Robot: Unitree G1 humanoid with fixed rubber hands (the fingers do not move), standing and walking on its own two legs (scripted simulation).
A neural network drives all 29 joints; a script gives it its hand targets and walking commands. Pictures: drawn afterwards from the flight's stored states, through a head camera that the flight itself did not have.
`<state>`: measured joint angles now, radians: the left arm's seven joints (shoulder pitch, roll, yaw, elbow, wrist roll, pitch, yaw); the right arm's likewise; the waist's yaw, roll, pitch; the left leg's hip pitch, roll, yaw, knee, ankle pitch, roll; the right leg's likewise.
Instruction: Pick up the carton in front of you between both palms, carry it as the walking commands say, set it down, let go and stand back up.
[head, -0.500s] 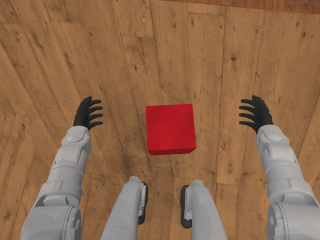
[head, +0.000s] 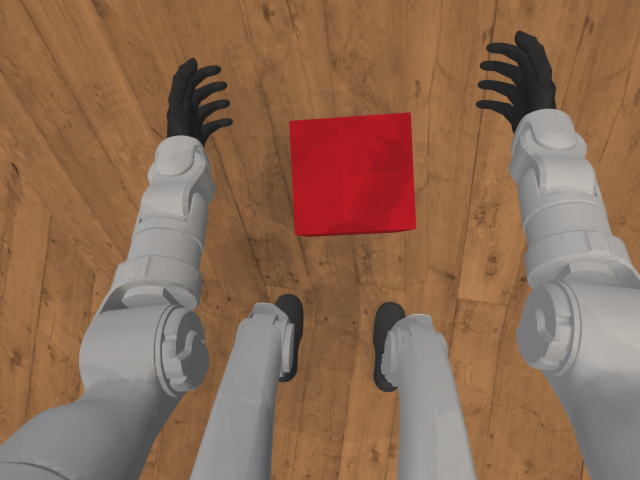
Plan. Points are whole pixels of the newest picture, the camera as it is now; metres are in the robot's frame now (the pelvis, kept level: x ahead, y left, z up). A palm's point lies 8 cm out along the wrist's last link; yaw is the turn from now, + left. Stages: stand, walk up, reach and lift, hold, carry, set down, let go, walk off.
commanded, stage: reach and lift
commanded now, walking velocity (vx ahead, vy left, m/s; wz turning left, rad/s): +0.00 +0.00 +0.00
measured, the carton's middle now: (351, 184) +0.48 +0.00 -0.48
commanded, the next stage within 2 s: none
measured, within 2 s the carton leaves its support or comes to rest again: leaves its support in 1.56 s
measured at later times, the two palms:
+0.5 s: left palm (241, 179) +0.46 +0.19 -0.35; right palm (464, 168) +0.49 -0.19 -0.35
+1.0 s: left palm (259, 170) +0.48 +0.17 -0.41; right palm (450, 173) +0.49 -0.18 -0.41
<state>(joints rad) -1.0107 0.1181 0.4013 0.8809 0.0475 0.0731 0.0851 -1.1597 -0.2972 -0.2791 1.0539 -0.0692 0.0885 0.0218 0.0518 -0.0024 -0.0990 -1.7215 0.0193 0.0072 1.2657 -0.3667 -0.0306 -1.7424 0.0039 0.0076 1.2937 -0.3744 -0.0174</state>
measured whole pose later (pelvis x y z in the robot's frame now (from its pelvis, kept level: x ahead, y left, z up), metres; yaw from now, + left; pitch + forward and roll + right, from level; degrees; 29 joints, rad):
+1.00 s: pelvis -0.03 +0.01 -0.24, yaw +1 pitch +38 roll +2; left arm -1.34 0.27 0.05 1.12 -0.31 -0.01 0.17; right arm -1.35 -0.41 0.02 1.14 0.27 0.00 -0.09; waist 0.01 0.05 0.28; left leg -2.29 -0.03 -0.01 2.17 -0.55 -0.04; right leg -2.29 -0.02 0.02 2.20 -0.58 -0.01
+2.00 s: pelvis -0.04 +0.02 -0.15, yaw -3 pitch +41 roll +2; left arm -1.05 -0.03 0.55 0.76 0.19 0.30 0.10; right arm -1.09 -0.09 -0.38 0.86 -0.19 0.32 -0.03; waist 0.02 0.02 -0.14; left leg -2.07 -0.08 -0.04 1.89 -0.53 -0.06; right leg -2.11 0.07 0.06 1.88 -0.48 0.03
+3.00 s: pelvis +0.05 +0.02 +0.11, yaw -4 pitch +16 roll +0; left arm -0.39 -0.16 0.35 0.53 0.20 0.35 0.05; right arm -0.38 0.11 -0.30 0.54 -0.19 0.37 -0.02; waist 0.00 0.01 -0.17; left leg -0.79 -0.05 -0.07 0.90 -0.39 -0.01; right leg -0.81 0.03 0.07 0.89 -0.36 0.01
